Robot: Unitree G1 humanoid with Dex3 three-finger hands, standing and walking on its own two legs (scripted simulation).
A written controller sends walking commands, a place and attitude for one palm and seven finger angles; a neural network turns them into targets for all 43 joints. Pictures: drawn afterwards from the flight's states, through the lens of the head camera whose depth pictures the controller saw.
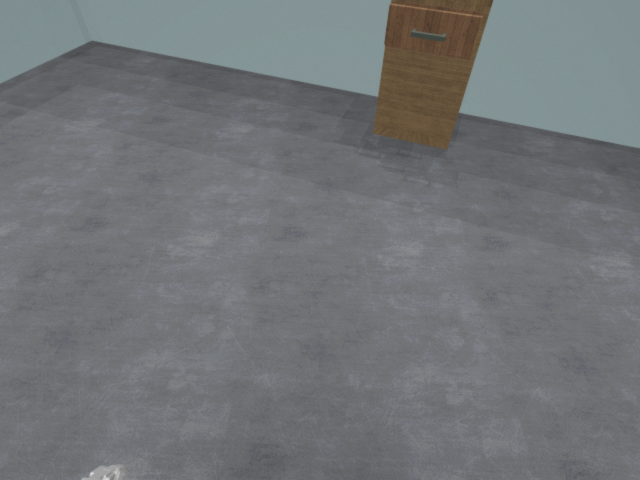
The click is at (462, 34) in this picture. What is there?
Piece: drawer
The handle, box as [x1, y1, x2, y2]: [410, 28, 445, 41]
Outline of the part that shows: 410,36 443,41 445,33 442,35 419,32 416,30 416,28 414,28 411,31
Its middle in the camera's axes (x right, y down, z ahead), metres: +0.46 -0.88 +1.66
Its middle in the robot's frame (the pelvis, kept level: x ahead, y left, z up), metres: +1.84 -0.37 -0.12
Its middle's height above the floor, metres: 0.65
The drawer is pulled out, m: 0.16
